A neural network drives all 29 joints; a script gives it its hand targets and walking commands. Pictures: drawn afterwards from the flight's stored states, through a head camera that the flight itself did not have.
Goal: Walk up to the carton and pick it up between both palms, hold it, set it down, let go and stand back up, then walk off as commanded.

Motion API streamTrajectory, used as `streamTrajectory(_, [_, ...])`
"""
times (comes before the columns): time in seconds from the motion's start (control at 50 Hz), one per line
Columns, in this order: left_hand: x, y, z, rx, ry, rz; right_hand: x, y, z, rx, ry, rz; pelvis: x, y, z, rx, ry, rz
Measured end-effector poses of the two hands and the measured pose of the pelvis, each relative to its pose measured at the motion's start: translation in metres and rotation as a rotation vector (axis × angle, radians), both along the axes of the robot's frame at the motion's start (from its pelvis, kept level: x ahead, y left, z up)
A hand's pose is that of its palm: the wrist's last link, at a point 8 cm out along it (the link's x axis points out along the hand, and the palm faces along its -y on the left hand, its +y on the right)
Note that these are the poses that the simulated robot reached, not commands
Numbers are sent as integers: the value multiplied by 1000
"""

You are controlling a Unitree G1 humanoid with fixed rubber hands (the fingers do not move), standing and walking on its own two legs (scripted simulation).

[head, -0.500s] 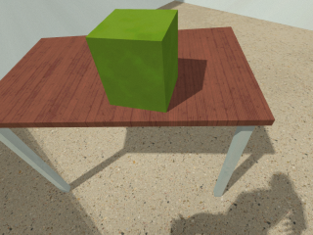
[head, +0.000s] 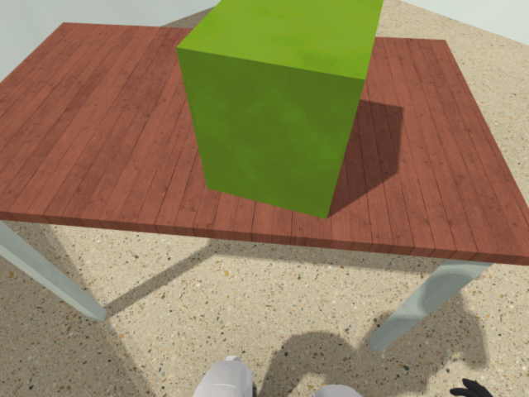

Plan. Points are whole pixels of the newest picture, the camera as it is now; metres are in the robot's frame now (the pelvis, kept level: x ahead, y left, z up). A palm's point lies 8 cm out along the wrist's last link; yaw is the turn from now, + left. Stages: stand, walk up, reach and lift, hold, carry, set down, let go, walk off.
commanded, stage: walk up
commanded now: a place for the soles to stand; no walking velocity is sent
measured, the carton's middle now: (284, 105) +0.51 +0.01 +0.16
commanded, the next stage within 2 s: none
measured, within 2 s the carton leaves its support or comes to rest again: neither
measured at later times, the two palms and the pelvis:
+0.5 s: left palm out of the picture +0.13 +0.32 -0.12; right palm out of the picture +0.06 -0.28 -0.12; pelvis +0.02 +0.03 -0.01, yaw -6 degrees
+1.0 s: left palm out of the picture +0.09 +0.29 -0.10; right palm out of the picture +0.09 -0.29 -0.08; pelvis +0.01 +0.01 +0.03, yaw -3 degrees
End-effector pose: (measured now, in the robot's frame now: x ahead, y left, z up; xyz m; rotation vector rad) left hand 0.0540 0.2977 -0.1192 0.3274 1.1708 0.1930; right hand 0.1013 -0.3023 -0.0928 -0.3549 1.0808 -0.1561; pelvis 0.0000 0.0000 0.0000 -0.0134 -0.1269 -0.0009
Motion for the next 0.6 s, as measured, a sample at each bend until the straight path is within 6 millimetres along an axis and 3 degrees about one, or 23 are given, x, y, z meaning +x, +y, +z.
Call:
streamTrajectory(0.14, [39, 14, 9, 27, 4, -84, 8, 13, -1, 2, -15, -27, 8, 11, 4, 29, 25, -48])
streamTrajectory(0.28, [50, 19, 11, 72, 25, -100, -7, 8, -28, 18, 19, -88, 12, 12, -8, -12, 25, -87])
streamTrajectory(0.38, [56, 19, 11, 65, -4, -84, -20, 9, -36, 23, 88, -134, 17, 16, -9, 5, 49, -98])
streamTrajectory(0.46, [70, 19, 5, 35, -34, -96, -31, 12, -37, 0, 96, -153, 18, 27, -13, 16, 59, -84])
streamTrajectory(0.6, [95, 11, 0, -38, -72, -113, -57, 26, -19, -31, 123, -152, 16, 33, -3, 6, 40, -84])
